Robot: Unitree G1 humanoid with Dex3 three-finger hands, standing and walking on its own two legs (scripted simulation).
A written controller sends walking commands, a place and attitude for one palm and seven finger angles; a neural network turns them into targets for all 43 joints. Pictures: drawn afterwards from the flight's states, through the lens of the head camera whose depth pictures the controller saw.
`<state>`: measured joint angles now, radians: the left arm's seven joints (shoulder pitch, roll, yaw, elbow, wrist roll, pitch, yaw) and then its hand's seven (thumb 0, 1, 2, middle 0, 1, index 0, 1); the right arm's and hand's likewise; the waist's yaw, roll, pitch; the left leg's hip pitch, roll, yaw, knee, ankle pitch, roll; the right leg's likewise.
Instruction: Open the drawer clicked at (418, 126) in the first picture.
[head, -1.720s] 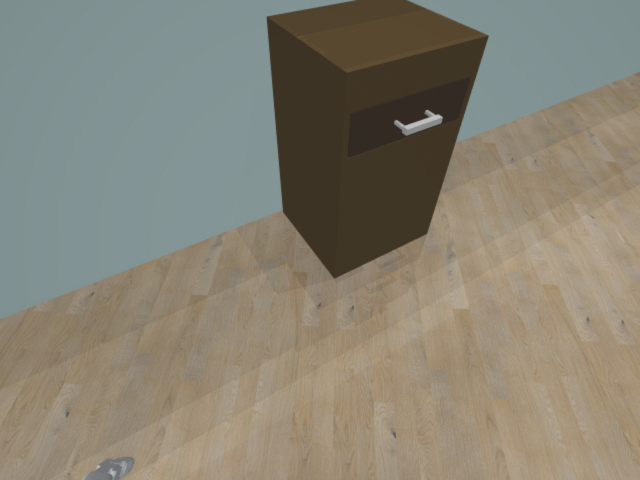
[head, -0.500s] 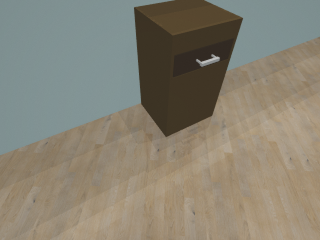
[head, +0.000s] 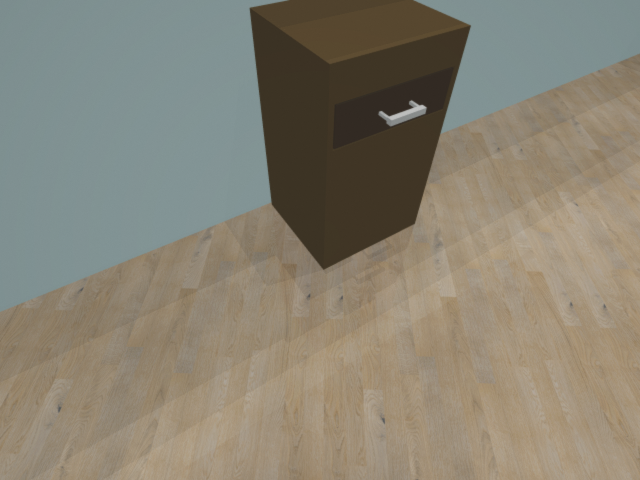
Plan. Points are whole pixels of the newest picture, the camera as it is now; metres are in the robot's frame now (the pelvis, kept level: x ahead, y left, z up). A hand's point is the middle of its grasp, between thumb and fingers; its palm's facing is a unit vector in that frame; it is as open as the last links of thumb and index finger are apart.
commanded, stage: walk to a spot facing it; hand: left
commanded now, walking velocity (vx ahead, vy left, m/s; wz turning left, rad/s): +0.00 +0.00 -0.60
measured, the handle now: (402, 112) +1.11 -0.16 -0.13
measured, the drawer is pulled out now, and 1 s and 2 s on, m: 0.00 0.00 0.00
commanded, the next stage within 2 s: none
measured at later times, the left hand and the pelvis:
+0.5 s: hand out of the picture +0.04 +0.16 -0.16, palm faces -0.17 -0.96 -0.25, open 7.4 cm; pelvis -0.03 -0.03 +0.00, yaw -14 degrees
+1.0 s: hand out of the picture +0.13 +0.22 -0.17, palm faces -0.46 -0.86 -0.20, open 7.4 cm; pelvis -0.03 +0.06 +0.00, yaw -33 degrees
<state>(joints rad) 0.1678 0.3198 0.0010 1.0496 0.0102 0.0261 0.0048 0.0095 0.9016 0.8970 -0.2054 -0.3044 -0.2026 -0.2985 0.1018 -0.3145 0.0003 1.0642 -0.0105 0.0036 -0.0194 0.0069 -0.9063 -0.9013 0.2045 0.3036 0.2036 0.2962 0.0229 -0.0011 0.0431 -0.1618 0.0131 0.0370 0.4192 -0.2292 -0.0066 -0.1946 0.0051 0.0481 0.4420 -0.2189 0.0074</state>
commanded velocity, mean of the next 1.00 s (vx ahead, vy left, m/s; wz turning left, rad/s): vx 0.06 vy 0.00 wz -0.60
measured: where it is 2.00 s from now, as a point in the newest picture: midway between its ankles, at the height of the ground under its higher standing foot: outside the picture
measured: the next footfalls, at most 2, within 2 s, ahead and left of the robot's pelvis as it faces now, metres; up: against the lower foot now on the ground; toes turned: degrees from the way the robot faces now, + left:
left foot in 0.76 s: +0.03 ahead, +0.13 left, +0.00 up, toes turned -23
right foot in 1.34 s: -0.04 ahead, -0.18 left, +0.00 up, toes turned -53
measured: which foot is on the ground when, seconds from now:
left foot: down 0.00-0.22, up 0.24-0.74, down 0.76-1.00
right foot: down 0.00-0.76, up 0.78-1.00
